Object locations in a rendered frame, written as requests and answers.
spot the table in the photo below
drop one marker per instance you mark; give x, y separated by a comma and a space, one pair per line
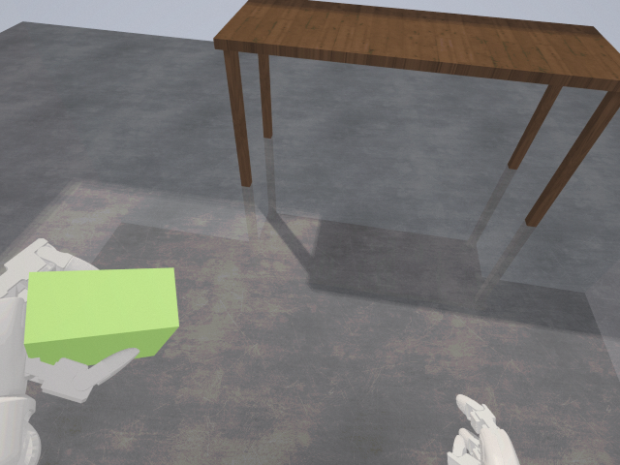
556, 54

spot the robot left forearm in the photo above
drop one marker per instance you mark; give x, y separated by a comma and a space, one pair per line
20, 443

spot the sponge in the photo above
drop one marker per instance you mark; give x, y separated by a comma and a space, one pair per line
88, 315

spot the robot left hand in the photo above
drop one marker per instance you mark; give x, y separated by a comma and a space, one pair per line
67, 378

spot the robot right hand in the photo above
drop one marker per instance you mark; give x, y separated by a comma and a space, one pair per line
493, 447

